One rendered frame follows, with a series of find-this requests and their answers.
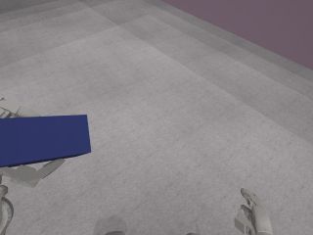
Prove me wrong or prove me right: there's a left robot forearm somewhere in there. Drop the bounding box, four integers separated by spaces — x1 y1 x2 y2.
0 185 14 235

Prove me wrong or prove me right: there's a left robot hand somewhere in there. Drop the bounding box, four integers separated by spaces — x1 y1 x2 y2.
0 95 65 188

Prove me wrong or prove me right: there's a sponge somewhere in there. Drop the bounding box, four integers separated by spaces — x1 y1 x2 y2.
0 115 91 167

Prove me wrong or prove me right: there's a right robot hand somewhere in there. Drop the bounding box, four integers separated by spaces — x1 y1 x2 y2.
235 188 274 235

